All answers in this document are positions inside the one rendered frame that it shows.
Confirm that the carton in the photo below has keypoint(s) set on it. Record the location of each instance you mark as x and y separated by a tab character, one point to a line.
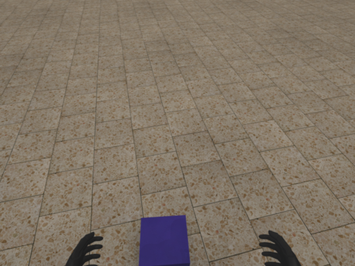
164	241

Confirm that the robot right hand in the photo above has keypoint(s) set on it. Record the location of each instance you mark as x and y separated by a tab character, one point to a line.
284	254

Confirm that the robot left hand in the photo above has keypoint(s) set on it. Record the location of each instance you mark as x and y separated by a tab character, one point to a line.
79	257

